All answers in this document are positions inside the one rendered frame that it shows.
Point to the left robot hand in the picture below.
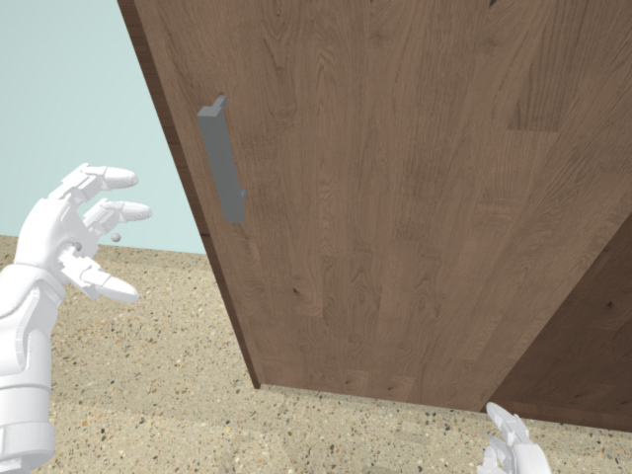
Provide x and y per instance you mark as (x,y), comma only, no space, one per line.
(53,226)

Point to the wardrobe door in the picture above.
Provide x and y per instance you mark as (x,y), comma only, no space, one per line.
(427,180)
(582,358)

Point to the right robot hand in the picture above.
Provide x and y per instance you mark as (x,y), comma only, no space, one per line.
(525,457)

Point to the handle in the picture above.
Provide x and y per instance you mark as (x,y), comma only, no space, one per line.
(214,133)

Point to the robot left forearm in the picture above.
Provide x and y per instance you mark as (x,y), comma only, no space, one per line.
(29,298)

